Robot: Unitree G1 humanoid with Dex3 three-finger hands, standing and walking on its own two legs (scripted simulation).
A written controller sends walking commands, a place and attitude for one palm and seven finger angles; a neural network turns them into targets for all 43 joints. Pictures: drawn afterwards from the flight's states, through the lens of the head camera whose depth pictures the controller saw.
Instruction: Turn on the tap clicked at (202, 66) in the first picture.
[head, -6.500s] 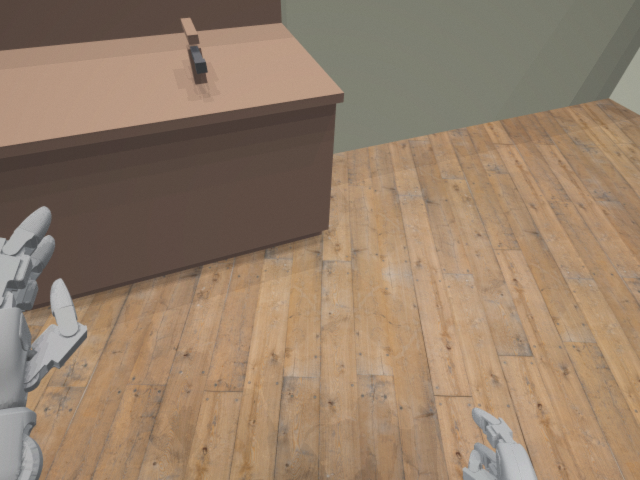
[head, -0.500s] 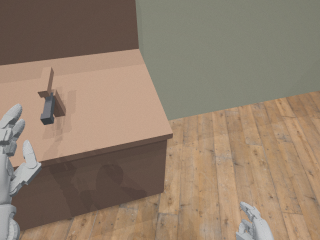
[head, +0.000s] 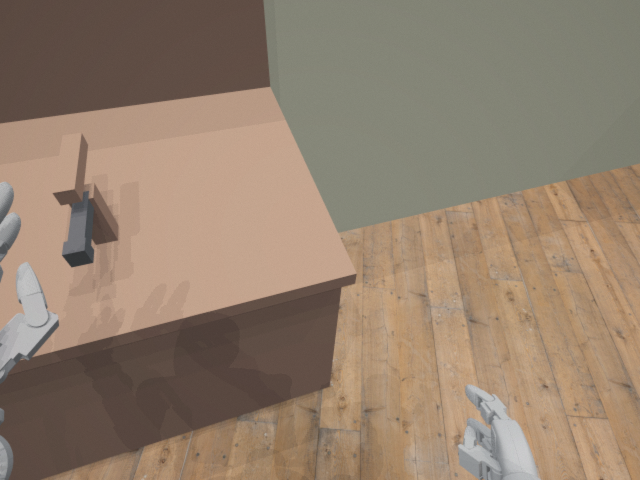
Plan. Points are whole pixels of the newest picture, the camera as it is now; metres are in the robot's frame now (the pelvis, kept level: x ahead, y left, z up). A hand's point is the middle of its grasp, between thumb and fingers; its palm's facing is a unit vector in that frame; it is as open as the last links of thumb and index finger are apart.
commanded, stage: shuffle to correct the standing spot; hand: left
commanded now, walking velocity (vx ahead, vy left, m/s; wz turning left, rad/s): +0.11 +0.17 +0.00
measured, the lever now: (78, 252) +0.38 +0.37 +0.04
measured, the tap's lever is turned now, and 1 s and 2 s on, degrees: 0 0 0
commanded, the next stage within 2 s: come to a stop and stand still in 0.24 s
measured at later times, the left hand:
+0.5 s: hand out of the picture +0.25 +0.32 +0.18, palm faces +0.39 -0.83 -0.39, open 7.4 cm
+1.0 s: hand out of the picture +0.27 +0.36 +0.18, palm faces +0.42 -0.83 -0.37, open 7.5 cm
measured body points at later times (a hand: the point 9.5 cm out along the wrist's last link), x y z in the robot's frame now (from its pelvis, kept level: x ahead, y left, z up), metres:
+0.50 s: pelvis +0.03 +0.08 +0.00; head +0.05 +0.09 +0.45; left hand +0.22 +0.37 +0.20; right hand +0.20 -0.17 -0.08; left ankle +0.09 +0.22 -0.73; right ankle +0.05 -0.07 -0.72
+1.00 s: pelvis +0.05 +0.10 +0.02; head +0.07 +0.12 +0.47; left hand +0.24 +0.40 +0.20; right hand +0.25 -0.12 -0.05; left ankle +0.09 +0.22 -0.72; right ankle +0.05 -0.03 -0.73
